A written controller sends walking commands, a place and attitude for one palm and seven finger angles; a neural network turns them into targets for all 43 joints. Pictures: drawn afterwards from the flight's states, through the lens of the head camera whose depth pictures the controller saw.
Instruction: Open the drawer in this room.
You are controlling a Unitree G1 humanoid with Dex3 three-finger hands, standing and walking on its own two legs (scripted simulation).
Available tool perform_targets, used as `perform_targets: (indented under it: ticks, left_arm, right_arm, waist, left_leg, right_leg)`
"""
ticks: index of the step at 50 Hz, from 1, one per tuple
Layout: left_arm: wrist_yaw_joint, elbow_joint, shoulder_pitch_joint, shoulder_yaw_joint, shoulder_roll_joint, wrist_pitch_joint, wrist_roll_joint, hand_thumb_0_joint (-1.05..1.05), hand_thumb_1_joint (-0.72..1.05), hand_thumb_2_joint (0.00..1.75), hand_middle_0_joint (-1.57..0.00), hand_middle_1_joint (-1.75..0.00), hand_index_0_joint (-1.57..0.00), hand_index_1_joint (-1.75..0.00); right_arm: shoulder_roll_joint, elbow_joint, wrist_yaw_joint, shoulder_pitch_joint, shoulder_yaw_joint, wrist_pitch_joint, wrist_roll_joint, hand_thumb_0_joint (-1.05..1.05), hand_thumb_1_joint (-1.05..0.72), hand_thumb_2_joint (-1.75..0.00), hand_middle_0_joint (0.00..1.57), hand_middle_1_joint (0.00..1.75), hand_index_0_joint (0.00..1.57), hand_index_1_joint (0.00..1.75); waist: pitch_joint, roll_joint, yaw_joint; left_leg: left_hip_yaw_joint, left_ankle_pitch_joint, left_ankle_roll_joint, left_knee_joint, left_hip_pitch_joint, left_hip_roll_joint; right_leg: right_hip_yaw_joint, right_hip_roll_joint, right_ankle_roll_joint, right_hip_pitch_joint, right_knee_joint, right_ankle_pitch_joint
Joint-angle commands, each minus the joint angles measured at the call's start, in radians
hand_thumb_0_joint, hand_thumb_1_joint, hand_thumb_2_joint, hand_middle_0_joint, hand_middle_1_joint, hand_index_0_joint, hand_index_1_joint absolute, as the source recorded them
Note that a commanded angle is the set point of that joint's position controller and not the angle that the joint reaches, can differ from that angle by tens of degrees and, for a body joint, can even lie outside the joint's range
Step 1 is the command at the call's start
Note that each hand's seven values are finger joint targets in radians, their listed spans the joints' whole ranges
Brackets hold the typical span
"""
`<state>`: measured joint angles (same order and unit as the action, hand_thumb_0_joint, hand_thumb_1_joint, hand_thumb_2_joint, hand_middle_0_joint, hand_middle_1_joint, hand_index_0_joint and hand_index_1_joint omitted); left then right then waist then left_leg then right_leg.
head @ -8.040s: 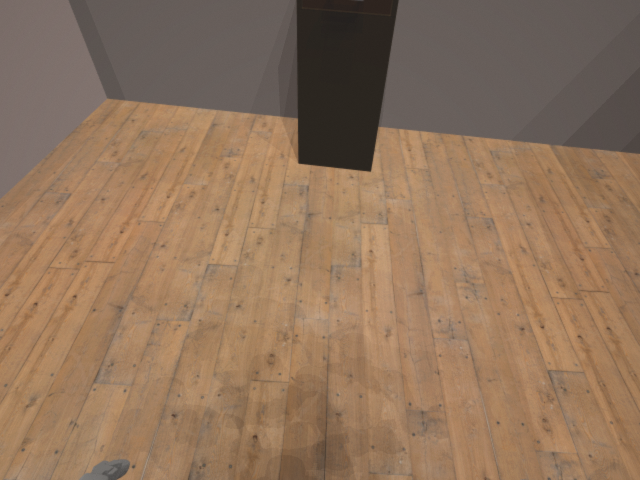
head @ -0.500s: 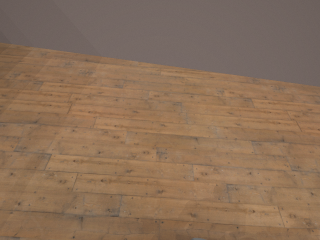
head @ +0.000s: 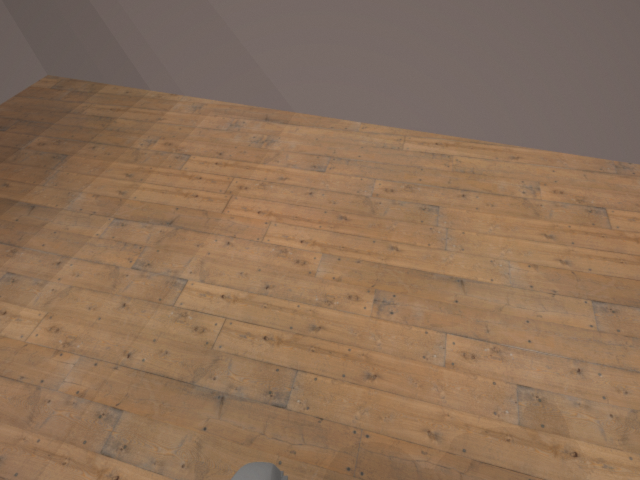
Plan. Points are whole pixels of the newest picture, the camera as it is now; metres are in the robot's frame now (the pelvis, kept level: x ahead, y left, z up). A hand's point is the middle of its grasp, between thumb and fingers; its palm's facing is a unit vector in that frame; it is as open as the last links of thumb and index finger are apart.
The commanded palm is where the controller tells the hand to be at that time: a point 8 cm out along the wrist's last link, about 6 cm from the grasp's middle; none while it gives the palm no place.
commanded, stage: turn or walk to find it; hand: left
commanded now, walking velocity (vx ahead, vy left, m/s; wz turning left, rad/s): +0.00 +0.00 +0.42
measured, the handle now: out of the picture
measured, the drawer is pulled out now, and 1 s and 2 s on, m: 0.00 0.00 0.00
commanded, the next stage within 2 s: none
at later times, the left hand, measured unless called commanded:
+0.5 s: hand out of the picture -0.01 +0.28 -0.17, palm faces +0.24 -0.94 -0.23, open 7.4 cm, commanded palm none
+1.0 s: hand out of the picture -0.05 +0.21 -0.15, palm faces +0.41 -0.87 -0.26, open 7.4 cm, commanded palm none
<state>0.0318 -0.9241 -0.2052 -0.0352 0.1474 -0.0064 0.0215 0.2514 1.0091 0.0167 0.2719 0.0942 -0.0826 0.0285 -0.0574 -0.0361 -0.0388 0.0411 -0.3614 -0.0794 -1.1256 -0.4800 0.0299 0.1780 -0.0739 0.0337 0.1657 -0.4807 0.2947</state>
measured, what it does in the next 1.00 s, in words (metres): steps on the spot, turning left: left foot, then right foot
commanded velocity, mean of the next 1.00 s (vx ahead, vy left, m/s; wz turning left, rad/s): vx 0.00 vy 0.00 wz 0.42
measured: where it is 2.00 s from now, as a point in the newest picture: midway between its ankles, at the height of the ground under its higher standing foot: outside the picture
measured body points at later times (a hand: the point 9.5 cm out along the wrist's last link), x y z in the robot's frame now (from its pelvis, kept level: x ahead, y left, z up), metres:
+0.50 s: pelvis -0.03 +0.06 +0.00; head -0.01 +0.09 +0.45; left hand -0.02 +0.33 -0.15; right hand +0.12 -0.16 -0.12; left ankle -0.03 +0.15 -0.74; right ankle -0.02 -0.10 -0.66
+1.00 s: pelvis -0.06 +0.00 +0.00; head -0.03 -0.02 +0.45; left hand -0.07 +0.25 -0.13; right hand +0.05 -0.24 -0.16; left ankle -0.14 +0.13 -0.64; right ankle -0.02 -0.09 -0.74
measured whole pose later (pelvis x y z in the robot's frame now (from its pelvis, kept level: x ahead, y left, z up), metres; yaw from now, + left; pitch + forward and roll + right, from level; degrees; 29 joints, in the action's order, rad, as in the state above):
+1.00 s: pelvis -0.06 +0.00 +0.00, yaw +25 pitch -2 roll +1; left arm 0.03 -0.91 -0.19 -0.03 0.15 -0.02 0.02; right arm 0.25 1.01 0.02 0.29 0.10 -0.09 0.03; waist -0.06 -0.04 -0.05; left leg 0.04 -0.33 -0.07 -1.18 -0.50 0.02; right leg 0.17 -0.07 0.03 0.19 -0.48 0.26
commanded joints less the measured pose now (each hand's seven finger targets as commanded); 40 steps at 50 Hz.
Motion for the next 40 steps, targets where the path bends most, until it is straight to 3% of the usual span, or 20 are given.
perform_targets:
  ticks: [1,6,8,9,10,11,12,13,14,16,17,20,29,33,35,36,37,38,39,40]
  left_arm:
    - [0.004,0.032,-0.083,-0.052,0.219,0.018,0.006,0.00,0.90,0.90,-0.20,-0.30,-0.20,-0.30]
    - [0.001,0.017,-0.092,-0.065,0.268,0.008,0.012,0.00,0.90,0.90,-0.20,-0.30,-0.20,-0.30]
    - [-0.001,0.009,-0.067,-0.064,0.268,0.004,0.008,0.00,0.90,0.90,-0.20,-0.30,-0.20,-0.30]
    - [-0.002,0.012,-0.054,-0.065,0.266,0.000,0.000,0.00,0.90,0.90,-0.20,-0.30,-0.20,-0.30]
    - [-0.005,0.024,-0.066,-0.060,0.236,-0.007,-0.008,0.00,0.90,0.90,-0.20,-0.30,-0.20,-0.30]
    - [-0.012,0.059,-0.062,-0.041,0.168,-0.012,-0.013,0.00,0.90,0.90,-0.20,-0.30,-0.20,-0.30]
    - [-0.005,0.076,-0.002,-0.031,0.174,-0.024,-0.005,0.00,0.90,0.90,-0.20,-0.30,-0.20,-0.30]
    - [-0.003,0.066,0.016,-0.035,0.180,-0.035,-0.003,0.00,0.90,0.90,-0.20,-0.30,-0.20,-0.30]
    - [-0.007,0.058,0.034,-0.042,0.180,-0.035,-0.001,0.00,0.90,0.90,-0.20,-0.30,-0.20,-0.30]
    - [-0.017,0.037,0.018,-0.045,0.190,-0.032,-0.002,0.00,0.90,0.90,-0.20,-0.30,-0.20,-0.30]
    - [-0.019,0.028,-0.002,-0.045,0.185,-0.030,-0.003,0.00,0.90,0.90,-0.20,-0.30,-0.20,-0.30]
    - [-0.019,0.024,-0.014,-0.042,0.184,-0.030,-0.004,0.00,0.90,0.90,-0.20,-0.30,-0.20,-0.30]
    - [-0.011,0.077,0.086,-0.036,0.158,-0.031,-0.010,0.00,0.90,0.90,-0.20,-0.30,-0.20,-0.30]
    - [-0.009,0.080,0.060,-0.034,0.149,-0.022,-0.015,0.00,0.90,0.90,-0.20,-0.30,-0.20,-0.30]
    - [-0.006,0.070,0.000,-0.038,0.152,-0.013,-0.019,0.00,0.90,0.90,-0.20,-0.30,-0.20,-0.30]
    - [-0.002,0.062,-0.031,-0.042,0.167,-0.005,-0.018,0.00,0.90,0.90,-0.20,-0.30,-0.20,-0.30]
    - [0.004,0.057,-0.062,-0.054,0.228,0.004,-0.007,0.00,0.90,0.90,-0.20,-0.30,-0.20,-0.30]
    - [0.008,0.067,-0.069,-0.070,0.314,0.009,0.007,0.00,0.90,0.90,-0.20,-0.30,-0.20,-0.30]
    - [0.010,0.083,-0.049,-0.062,0.308,0.001,-0.003,0.00,0.90,0.90,-0.20,-0.30,-0.20,-0.30]
    - [0.014,0.098,0.026,-0.061,0.259,0.004,-0.003,0.00,0.90,0.90,-0.20,-0.30,-0.20,-0.30]
  right_arm:
    - [0.036,-0.097,-0.005,-0.107,-0.007,0.025,-0.009,0.00,-0.90,-0.90,0.20,0.30,0.20,0.30]
    - [0.029,-0.115,-0.006,-0.143,-0.023,0.041,-0.021,0.00,-0.90,-0.90,0.20,0.30,0.20,0.30]
    - [0.040,-0.109,-0.007,-0.105,-0.023,0.048,-0.022,0.00,-0.90,-0.90,0.20,0.30,0.20,0.30]
    - [0.059,-0.101,-0.006,-0.068,-0.019,0.055,-0.019,0.00,-0.90,-0.90,0.20,0.30,0.20,0.30]
    - [0.126,-0.097,-0.007,-0.031,-0.006,0.067,-0.014,0.00,-0.90,-0.90,0.20,0.30,0.20,0.30]
    - [0.225,-0.100,-0.013,0.007,0.018,0.072,-0.009,0.00,-0.90,-0.90,0.20,0.30,0.20,0.30]
    - [0.255,-0.083,-0.019,0.047,0.022,0.060,-0.011,0.00,-0.90,-0.90,0.20,0.30,0.20,0.30]
    - [0.221,-0.081,-0.025,0.014,0.011,0.061,-0.008,0.00,-0.90,-0.90,0.20,0.30,0.20,0.30]
    - [0.191,-0.097,-0.033,-0.035,0.005,0.064,-0.006,0.00,-0.90,-0.90,0.20,0.30,0.20,0.30]
    - [0.155,-0.120,-0.038,-0.104,-0.012,0.067,-0.007,0.00,-0.90,-0.90,0.20,0.30,0.20,0.30]
    - [0.150,-0.123,-0.038,-0.109,-0.015,0.071,-0.009,0.00,-0.90,-0.90,0.20,0.30,0.20,0.30]
    - [0.152,-0.125,-0.037,-0.086,-0.012,0.077,-0.014,0.00,-0.90,-0.90,0.20,0.30,0.20,0.30]
    - [0.154,-0.118,-0.031,-0.030,0.002,0.064,-0.003,0.00,-0.90,-0.90,0.20,0.30,0.20,0.30]
    - [0.151,-0.121,-0.028,-0.037,0.007,0.059,0.000,0.00,-0.90,-0.90,0.20,0.30,0.20,0.30]
    - [0.146,-0.125,-0.026,-0.047,0.009,0.057,-0.004,0.00,-0.90,-0.90,0.20,0.30,0.20,0.30]
    - [0.128,-0.128,-0.024,-0.049,0.008,0.057,-0.010,0.00,-0.90,-0.90,0.20,0.30,0.20,0.30]
    - [0.080,-0.134,-0.018,-0.037,0.003,0.057,-0.019,0.00,-0.90,-0.90,0.20,0.30,0.20,0.30]
    - [0.029,-0.160,-0.016,-0.047,-0.007,0.057,-0.021,0.00,-0.90,-0.90,0.20,0.30,0.20,0.30]
    - [0.081,-0.159,-0.018,-0.066,0.010,0.046,-0.008,0.00,-0.90,-0.90,0.20,0.30,0.20,0.30]
    - [0.083,-0.138,-0.012,-0.054,0.015,0.033,-0.003,0.00,-0.90,-0.90,0.20,0.30,0.20,0.30]
  waist:
    - [0.023,0.214,0.075]
    - [0.078,0.257,0.087]
    - [0.097,0.243,0.057]
    - [0.114,0.204,0.029]
    - [0.158,0.043,0.008]
    - [0.159,-0.262,-0.013]
    - [0.158,-0.214,-0.040]
    - [0.123,-0.188,-0.026]
    - [0.074,-0.206,-0.016]
    - [0.034,-0.156,0.017]
    - [0.047,-0.130,0.027]
    - [0.088,-0.094,0.027]
    - [0.064,-0.109,0.000]
    - [0.077,-0.128,0.014]
    - [0.111,-0.105,0.045]
    - [0.127,-0.063,0.063]
    - [0.145,0.085,0.076]
    - [0.111,0.334,0.088]
    - [0.096,0.249,0.089]
    - [0.053,0.219,0.050]
  left_leg:
    - [-0.056,-0.077,-0.010,0.140,-0.063,0.007]
    - [-0.119,-0.094,0.016,0.396,0.086,-0.012]
    - [-0.133,0.018,0.027,0.551,0.187,-0.018]
    - [-0.128,0.148,0.037,0.683,0.287,-0.011]
    - [-0.019,0.328,0.074,0.760,0.452,0.087]
    - [0.308,0.711,0.198,0.768,0.569,0.342]
    - [0.297,0.792,0.283,0.762,0.484,0.400]
    - [0.231,0.635,0.279,0.785,0.402,0.356]
    - [0.234,0.590,0.268,0.795,0.374,0.308]
    - [0.164,0.605,0.236,0.792,0.350,0.238]
    - [0.147,0.638,0.229,0.787,0.370,0.218]
    - [0.132,0.651,0.227,0.787,0.407,0.200]
    - [0.281,0.463,0.262,0.805,0.335,0.208]
    - [0.328,0.460,0.248,0.778,0.263,0.171]
    - [0.322,0.427,0.220,0.731,0.206,0.141]
    - [0.305,0.347,0.182,0.689,0.136,0.103]
    - [0.218,0.148,0.121,0.571,-0.011,0.023]
    - [0.031,-0.157,0.051,0.327,-0.160,-0.112]
    - [0.054,-0.216,0.054,0.130,-0.104,-0.075]
    - [0.078,-0.149,0.055,0.027,-0.094,-0.050]
  right_leg:
    - [-0.165,-0.262,0.105,-0.115,0.126,-0.503]
    - [-0.134,-0.280,0.106,-0.129,0.045,-0.610]
    - [-0.104,-0.268,0.066,-0.090,-0.011,-0.552]
    - [-0.064,-0.248,0.025,-0.038,-0.077,-0.483]
    - [-0.016,-0.194,-0.032,0.102,-0.227,-0.301]
    - [0.009,-0.060,-0.109,0.376,-0.424,0.258]
    - [-0.090,-0.045,-0.100,0.358,-0.556,0.376]
    - [-0.138,-0.059,-0.092,0.341,-0.606,0.328]
    - [-0.148,-0.059,-0.095,0.379,-0.635,0.266]
    - [-0.159,-0.050,-0.102,0.379,-0.658,0.153]
    - [-0.153,-0.042,-0.108,0.375,-0.658,0.128]
    - [-0.153,-0.031,-0.122,0.359,-0.627,0.093]
    - [-0.165,0.003,-0.119,0.290,-0.421,0.153]
    - [-0.149,0.048,-0.098,0.156,-0.229,0.124]
    - [-0.143,0.054,-0.091,0.027,-0.056,0.006]
    - [-0.154,0.031,-0.085,-0.087,0.086,-0.080]
    - [-0.286,-0.118,-0.048,-0.225,0.183,-0.054]
    - [-0.531,-0.369,0.064,-0.227,0.230,-0.102]
    - [-0.512,-0.426,0.128,-0.048,0.241,-0.113]
    - [-0.430,-0.357,0.124,0.034,0.262,-0.032]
